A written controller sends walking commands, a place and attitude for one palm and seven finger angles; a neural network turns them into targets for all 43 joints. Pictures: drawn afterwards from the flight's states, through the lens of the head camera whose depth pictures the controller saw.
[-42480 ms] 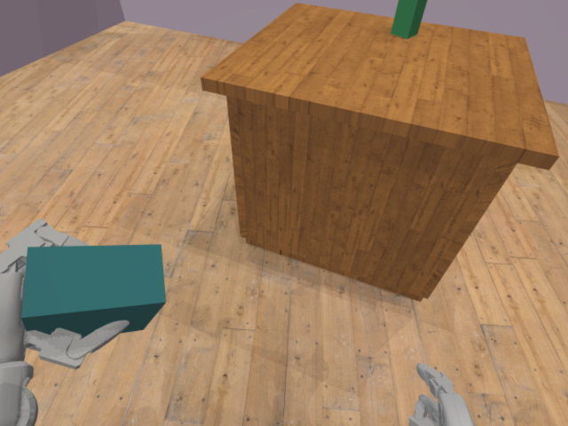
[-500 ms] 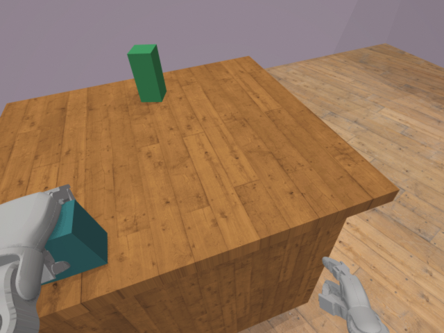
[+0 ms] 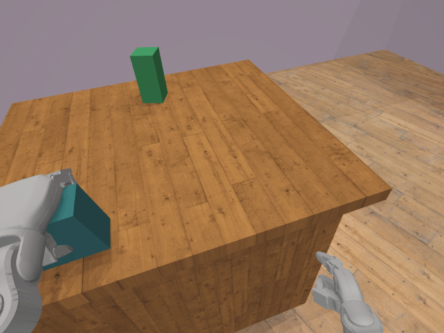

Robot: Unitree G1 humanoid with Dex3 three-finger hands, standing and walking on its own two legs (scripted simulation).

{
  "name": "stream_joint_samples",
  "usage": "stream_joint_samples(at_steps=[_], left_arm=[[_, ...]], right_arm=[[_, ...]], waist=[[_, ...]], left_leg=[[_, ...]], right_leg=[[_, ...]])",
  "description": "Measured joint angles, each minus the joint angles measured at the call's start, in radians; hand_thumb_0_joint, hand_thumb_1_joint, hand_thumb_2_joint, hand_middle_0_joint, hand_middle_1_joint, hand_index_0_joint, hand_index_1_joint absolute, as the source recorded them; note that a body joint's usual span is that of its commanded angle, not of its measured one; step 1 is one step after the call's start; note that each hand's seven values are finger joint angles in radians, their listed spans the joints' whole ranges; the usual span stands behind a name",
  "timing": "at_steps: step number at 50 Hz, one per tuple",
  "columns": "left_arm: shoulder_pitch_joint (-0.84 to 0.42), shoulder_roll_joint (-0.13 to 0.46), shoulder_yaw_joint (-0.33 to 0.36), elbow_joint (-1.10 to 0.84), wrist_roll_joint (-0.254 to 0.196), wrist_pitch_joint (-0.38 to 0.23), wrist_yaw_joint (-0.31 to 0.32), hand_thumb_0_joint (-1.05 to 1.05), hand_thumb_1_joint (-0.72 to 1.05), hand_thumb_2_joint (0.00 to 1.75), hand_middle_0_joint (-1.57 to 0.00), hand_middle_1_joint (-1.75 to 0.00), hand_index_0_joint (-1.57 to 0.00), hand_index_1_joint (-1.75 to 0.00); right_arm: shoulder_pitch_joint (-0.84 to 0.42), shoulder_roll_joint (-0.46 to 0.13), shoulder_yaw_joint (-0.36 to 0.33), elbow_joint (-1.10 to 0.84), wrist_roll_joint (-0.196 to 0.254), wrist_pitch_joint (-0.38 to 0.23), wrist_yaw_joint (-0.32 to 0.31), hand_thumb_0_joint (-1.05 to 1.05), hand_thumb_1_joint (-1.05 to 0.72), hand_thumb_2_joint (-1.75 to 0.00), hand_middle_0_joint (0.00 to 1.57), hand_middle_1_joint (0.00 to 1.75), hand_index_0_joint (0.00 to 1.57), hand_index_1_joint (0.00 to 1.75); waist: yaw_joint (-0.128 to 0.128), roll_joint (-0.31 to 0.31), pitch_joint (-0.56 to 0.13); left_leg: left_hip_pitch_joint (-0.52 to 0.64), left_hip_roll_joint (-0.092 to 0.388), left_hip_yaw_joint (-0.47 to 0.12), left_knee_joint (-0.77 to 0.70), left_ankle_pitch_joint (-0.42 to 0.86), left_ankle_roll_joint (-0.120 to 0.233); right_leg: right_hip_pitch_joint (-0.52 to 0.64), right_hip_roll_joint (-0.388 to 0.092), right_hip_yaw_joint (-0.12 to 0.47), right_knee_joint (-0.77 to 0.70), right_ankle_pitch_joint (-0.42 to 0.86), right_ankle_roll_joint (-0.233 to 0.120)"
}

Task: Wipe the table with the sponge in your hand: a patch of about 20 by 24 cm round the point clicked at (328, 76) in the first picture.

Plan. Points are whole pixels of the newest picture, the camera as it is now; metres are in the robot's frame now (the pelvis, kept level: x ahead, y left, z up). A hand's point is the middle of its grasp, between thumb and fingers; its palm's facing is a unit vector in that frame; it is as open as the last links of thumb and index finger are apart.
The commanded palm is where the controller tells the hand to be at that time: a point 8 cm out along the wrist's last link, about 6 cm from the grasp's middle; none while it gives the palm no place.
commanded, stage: lift the sponge slowly off the table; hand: left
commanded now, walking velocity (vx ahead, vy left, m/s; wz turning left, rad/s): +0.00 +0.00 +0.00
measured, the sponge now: (62, 235) +0.19 +0.32 +0.11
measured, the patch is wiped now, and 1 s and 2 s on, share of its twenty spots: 1.00 1.00 1.00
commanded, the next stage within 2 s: bring the sponge back beside the body in 1.10 s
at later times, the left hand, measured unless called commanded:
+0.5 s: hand (54, 201) +0.20 +0.30 +0.18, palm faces +0.15 -0.04 -0.99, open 9.9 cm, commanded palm +0.16 +0.31 +0.25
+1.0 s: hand (47, 179) +0.22 +0.31 +0.21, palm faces +0.18 -0.01 -0.98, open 9.9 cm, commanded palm +0.16 +0.31 +0.29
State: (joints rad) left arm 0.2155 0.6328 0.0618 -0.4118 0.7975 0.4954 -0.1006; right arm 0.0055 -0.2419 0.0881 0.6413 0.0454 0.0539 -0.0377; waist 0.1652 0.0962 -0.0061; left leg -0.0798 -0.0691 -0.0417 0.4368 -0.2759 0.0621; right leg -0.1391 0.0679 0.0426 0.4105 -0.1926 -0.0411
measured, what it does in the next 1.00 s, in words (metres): stands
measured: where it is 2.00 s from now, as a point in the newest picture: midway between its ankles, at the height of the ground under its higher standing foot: outside the picture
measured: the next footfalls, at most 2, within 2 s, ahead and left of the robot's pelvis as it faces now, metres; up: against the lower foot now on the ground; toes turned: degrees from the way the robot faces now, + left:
none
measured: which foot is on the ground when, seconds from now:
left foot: down 0.00-1.00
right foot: down 0.00-1.00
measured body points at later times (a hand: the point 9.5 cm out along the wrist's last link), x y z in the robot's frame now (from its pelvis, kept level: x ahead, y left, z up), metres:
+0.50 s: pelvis -0.02 -0.02 +0.00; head -0.04 -0.07 +0.45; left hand +0.19 +0.30 +0.24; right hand +0.24 -0.21 -0.07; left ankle -0.02 +0.08 -0.74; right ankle +0.02 -0.10 -0.74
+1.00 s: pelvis -0.02 -0.03 +0.00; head -0.04 -0.08 +0.44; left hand +0.21 +0.30 +0.27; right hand +0.24 -0.22 -0.08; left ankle -0.02 +0.08 -0.74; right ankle +0.02 -0.10 -0.74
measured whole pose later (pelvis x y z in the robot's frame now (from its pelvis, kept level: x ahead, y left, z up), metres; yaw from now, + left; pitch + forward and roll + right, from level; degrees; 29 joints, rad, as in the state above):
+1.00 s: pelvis -0.02 -0.03 +0.00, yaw +0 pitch -4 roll +0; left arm -0.08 0.75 0.11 -0.22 0.74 0.46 -0.21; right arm 0.01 -0.29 0.07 0.66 0.06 0.03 -0.09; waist 0.14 0.12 0.00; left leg -0.15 -0.06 -0.05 0.49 -0.26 0.03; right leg -0.22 0.08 0.03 0.48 -0.19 -0.07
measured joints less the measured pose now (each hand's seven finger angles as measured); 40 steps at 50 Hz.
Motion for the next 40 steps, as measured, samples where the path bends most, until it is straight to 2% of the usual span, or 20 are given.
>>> stream_joint_samples(at_steps=[8, 16, 27, 33, 40], left_arm=[[-0.069, 0.023, 0.007, 0.069, -0.013, 0.016, -0.03, 0.0, -0.48, 1.08, -0.73, -1.37, -0.75, -1.34], [-0.153, 0.038, -0.008, 0.129, -0.003, -0.015, -0.053, 0.0, -0.49, 1.08, -0.73, -1.37, -0.75, -1.34], [-0.186, 0.063, 0.017, 0.14, -0.034, -0.014, -0.057, 0.0, -0.49, 1.08, -0.73, -1.37, -0.75, -1.34], [-0.248, 0.09, 0.026, 0.221, -0.034, -0.007, -0.08, 0.0, -0.49, 1.08, -0.73, -1.37, -0.75, -1.34], [-0.299, 0.104, 0.025, 0.26, -0.024, -0.032, -0.117, 0.0, -0.49, 1.08, -0.73, -1.37, -0.75, -1.34]], right_arm=[[0.0, -0.024, -0.004, 0.008, 0.012, -0.004, -0.023, 0.01, -0.91, -0.9, 0.21, 0.3, 0.2, 0.3], [0.004, -0.031, -0.01, 0.019, 0.011, -0.021, -0.039, 0.01, -0.91, -0.9, 0.2, 0.3, 0.2, 0.3], [0.008, -0.031, -0.008, 0.02, 0.017, -0.016, -0.037, 0.01, -0.91, -0.9, 0.21, 0.3, 0.2, 0.3], [0.007, -0.041, -0.008, 0.026, 0.021, -0.019, -0.05, 0.01, -0.91, -0.9, 0.21, 0.3, 0.2, 0.3], [0.012, -0.052, -0.015, 0.026, 0.018, -0.032, -0.064, 0.01, -0.91, -0.9, 0.21, 0.3, 0.2, 0.3]], waist=[[-0.001, 0.005, 0.005], [-0.01, 0.006, 0.013], [-0.016, 0.02, 0.004], [-0.016, 0.021, 0.008], [-0.022, 0.02, 0.014]], left_leg=[[-0.012, 0.003, -0.01, 0.005, 0.011, -0.009], [-0.022, 0.004, -0.016, 0.006, 0.022, -0.019], [-0.042, 0.011, -0.01, 0.015, 0.025, -0.032], [-0.062, 0.016, -0.016, 0.036, 0.02, -0.039], [-0.074, 0.013, -0.023, 0.052, 0.016, -0.041]], right_leg=[[-0.009, 0.002, -0.011, 0.003, 0.009, -0.007], [-0.021, 0.002, -0.018, 0.011, 0.016, -0.016], [-0.048, 0.01, -0.015, 0.029, 0.018, -0.026], [-0.063, 0.015, -0.023, 0.043, 0.016, -0.032], [-0.074, 0.013, -0.03, 0.059, 0.01, -0.034]])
